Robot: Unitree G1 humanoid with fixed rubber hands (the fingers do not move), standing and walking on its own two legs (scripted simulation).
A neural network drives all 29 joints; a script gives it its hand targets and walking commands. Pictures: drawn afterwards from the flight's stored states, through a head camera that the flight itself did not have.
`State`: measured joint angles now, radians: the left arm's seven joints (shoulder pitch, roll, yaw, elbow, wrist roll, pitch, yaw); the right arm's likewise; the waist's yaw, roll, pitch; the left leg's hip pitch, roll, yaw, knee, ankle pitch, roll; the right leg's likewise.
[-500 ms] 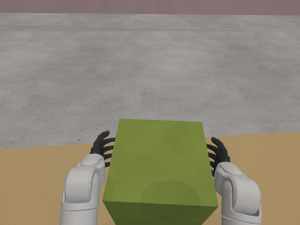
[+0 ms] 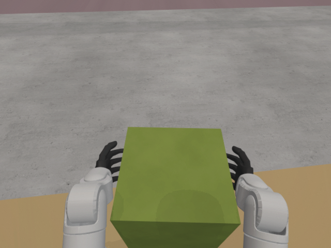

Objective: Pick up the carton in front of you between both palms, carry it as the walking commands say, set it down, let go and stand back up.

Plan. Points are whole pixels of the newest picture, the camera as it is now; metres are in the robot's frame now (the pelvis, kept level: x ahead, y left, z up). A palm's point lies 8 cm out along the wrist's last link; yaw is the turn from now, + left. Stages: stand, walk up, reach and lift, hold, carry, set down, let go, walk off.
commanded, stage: carry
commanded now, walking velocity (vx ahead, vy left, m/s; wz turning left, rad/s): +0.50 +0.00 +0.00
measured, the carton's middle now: (172, 193) +0.26 -0.01 +0.01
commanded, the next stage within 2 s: none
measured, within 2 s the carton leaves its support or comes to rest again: neither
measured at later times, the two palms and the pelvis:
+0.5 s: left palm (126, 65) +0.65 +0.15 +0.12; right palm (217, 67) +0.64 -0.15 +0.13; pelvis +0.31 +0.01 +0.00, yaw -2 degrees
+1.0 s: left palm (139, 27) +1.01 +0.14 +0.11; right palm (204, 30) +1.00 -0.16 +0.11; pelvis +0.64 +0.01 -0.01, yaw +1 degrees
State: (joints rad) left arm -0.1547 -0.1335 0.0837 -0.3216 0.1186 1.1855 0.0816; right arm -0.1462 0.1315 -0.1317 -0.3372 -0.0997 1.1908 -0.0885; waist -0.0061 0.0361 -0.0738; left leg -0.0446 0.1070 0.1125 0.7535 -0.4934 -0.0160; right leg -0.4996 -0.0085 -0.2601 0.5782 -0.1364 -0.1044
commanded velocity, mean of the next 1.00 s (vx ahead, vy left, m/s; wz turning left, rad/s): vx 0.50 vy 0.00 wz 0.00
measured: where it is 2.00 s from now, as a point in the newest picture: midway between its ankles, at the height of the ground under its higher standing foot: (178, 126)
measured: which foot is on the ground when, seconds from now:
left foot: up 0.00-0.48, down 0.50-1.00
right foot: down 0.00-0.52, up 0.54-1.00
